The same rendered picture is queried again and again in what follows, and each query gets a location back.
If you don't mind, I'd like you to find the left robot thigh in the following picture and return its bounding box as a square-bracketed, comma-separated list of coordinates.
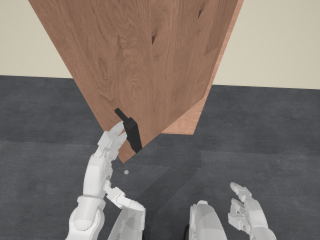
[107, 207, 146, 240]

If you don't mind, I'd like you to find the robot right shin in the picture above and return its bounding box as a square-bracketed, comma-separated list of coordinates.
[189, 200, 208, 240]

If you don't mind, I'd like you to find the robot right forearm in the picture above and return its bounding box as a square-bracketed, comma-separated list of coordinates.
[249, 226, 277, 240]

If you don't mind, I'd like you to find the robot left forearm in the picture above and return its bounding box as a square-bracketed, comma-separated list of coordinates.
[65, 195, 106, 240]

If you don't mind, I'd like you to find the cupboard door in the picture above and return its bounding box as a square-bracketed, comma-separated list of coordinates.
[28, 0, 238, 164]

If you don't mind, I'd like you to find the robot left hand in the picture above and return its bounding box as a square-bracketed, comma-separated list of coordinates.
[83, 121, 145, 212]

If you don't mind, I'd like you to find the robot right hand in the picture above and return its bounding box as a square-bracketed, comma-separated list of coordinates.
[228, 182, 268, 235]

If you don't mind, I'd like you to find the handle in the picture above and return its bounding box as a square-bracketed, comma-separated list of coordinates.
[114, 108, 142, 153]

